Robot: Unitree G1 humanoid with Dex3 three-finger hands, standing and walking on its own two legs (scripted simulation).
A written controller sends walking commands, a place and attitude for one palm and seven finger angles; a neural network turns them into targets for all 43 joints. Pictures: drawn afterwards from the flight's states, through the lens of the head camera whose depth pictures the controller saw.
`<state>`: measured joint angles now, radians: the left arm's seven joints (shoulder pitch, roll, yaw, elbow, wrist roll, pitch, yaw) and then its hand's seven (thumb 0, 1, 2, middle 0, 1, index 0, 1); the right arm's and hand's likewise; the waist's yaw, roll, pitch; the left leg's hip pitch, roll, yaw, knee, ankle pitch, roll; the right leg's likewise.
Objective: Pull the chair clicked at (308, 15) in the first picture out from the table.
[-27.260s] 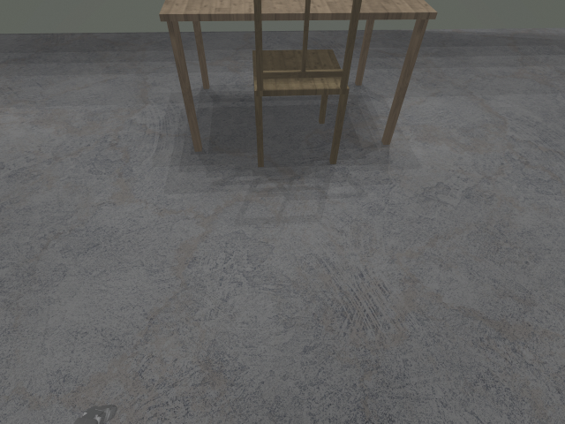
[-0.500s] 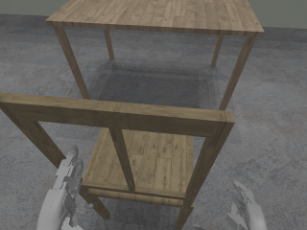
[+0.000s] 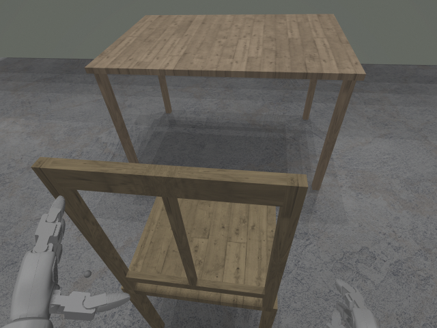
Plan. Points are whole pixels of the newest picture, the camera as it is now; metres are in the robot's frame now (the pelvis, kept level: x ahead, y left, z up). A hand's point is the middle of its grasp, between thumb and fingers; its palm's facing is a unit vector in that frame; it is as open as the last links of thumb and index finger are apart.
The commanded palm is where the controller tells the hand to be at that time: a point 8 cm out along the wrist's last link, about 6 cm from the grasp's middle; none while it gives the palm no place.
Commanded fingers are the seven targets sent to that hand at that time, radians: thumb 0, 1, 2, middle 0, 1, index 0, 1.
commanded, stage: draw the hand back to the body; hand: left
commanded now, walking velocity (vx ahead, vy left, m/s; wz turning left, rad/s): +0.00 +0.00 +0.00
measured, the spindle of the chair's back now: (183, 247) +0.29 +0.11 -0.02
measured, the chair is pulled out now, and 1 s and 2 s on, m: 0.67 0.67 0.67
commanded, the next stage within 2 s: step back with the hand held close in 0.82 s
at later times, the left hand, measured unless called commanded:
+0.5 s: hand (42, 208) +0.21 +0.25 +0.21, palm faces +0.49 -0.73 -0.47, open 8.7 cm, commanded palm +0.16 +0.29 +0.20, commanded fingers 0.00 0.90 0.90 -0.20 -0.30 -0.20 -0.30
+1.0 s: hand (41, 206) +0.22 +0.27 +0.20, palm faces +0.47 -0.76 -0.44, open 7.4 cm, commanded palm +0.17 +0.30 +0.21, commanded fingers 0.00 0.90 0.90 -0.20 -0.30 -0.20 -0.30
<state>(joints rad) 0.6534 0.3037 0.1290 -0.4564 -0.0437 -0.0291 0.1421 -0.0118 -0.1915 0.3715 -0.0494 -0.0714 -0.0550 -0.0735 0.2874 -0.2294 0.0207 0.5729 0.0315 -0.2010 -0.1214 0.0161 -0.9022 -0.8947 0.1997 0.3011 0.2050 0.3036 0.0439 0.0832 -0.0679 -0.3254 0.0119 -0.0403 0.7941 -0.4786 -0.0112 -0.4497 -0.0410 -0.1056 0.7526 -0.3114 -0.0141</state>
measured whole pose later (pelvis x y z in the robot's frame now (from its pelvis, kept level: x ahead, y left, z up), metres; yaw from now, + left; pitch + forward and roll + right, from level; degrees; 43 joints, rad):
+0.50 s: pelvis +0.03 -0.01 +0.02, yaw -1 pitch -3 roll +0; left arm 0.50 0.36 0.36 -0.46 -0.04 -0.08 0.16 0.01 0.69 0.80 -0.19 -0.27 -0.19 -0.26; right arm 0.21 -0.24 0.00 0.68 0.01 -0.22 -0.09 0.02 -0.90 -0.89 0.20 0.30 0.20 0.30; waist 0.07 0.10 0.01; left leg -0.08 0.02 -0.02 0.51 -0.38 -0.02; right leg -0.24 -0.03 -0.10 0.54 -0.25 -0.02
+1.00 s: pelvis +0.02 +0.00 +0.03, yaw -2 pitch -3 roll +0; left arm 0.46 0.35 0.37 -0.42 -0.05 -0.08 0.14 0.01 0.89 0.90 -0.20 -0.30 -0.21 -0.30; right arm 0.19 -0.23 0.01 0.67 0.02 -0.16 -0.08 0.02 -0.90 -0.89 0.20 0.30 0.21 0.30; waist 0.07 0.08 0.03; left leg -0.06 0.01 -0.01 0.47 -0.35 -0.01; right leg -0.22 -0.03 -0.08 0.48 -0.21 -0.01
